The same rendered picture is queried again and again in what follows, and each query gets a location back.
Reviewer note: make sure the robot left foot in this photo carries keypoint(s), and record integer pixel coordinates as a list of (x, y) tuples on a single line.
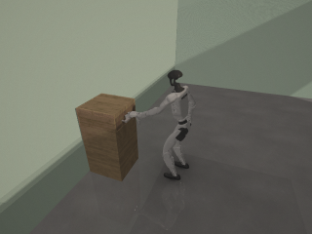
[(171, 176)]

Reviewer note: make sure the robot left hand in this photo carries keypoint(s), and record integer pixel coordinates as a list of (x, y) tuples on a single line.
[(132, 114)]

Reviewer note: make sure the right robot upper arm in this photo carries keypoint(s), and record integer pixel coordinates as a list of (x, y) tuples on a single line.
[(191, 99)]

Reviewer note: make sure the drawer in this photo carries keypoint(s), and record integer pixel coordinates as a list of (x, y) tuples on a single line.
[(118, 120)]

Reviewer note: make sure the right robot forearm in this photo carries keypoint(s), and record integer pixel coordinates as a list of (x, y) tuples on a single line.
[(190, 111)]

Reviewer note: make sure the cabinet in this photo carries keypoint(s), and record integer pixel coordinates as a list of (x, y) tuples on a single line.
[(109, 153)]

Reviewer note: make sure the handle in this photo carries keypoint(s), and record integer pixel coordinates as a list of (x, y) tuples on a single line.
[(127, 120)]

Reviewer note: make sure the robot left thigh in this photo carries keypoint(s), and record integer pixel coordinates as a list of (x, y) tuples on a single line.
[(172, 140)]

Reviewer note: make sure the left robot forearm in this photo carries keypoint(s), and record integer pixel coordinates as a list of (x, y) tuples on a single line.
[(147, 113)]

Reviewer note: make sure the robot right hand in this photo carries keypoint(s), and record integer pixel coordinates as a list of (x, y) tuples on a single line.
[(190, 119)]

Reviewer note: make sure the left robot upper arm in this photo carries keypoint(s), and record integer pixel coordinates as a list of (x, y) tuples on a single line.
[(171, 98)]

